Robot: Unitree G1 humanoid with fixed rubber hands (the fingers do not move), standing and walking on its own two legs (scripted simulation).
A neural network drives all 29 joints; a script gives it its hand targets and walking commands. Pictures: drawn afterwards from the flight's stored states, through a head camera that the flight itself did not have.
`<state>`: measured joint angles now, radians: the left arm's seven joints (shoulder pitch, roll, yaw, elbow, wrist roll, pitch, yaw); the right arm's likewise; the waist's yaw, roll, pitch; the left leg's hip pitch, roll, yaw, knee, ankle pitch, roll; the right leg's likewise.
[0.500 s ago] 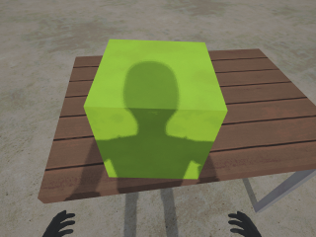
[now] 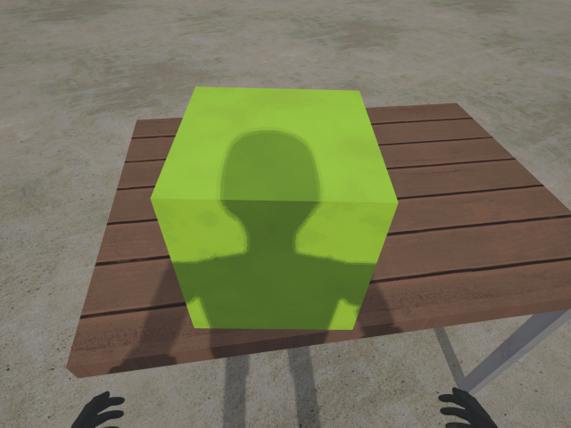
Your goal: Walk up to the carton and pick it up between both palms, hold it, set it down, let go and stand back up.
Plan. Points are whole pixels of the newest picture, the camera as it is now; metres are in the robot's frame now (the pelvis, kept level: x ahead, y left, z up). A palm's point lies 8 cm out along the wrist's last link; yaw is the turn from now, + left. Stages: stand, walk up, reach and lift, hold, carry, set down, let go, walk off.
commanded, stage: stand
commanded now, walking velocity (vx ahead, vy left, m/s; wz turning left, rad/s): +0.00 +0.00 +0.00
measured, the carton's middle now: (275, 210) +0.45 +0.01 +0.08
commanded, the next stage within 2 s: none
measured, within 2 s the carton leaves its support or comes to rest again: neither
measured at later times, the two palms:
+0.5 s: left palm out of the picture +0.13 +0.27 -0.07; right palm out of the picture +0.14 -0.28 -0.07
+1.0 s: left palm out of the picture +0.13 +0.27 -0.07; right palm out of the picture +0.13 -0.29 -0.07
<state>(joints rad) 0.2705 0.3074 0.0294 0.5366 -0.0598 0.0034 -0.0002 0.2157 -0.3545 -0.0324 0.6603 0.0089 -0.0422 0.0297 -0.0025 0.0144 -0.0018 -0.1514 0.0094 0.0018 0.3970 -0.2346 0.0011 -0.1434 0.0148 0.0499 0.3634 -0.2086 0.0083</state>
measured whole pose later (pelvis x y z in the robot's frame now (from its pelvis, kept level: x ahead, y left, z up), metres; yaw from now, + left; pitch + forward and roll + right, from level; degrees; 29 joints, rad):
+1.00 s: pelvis +0.00 +0.00 +0.00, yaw +0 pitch -1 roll +0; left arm 0.27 0.32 0.03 0.60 -0.06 -0.01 0.00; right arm 0.23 -0.35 -0.03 0.67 0.01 -0.04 0.03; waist 0.00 0.01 -0.01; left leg -0.15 0.01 0.00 0.40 -0.23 0.00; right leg -0.14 0.01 0.05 0.37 -0.21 0.01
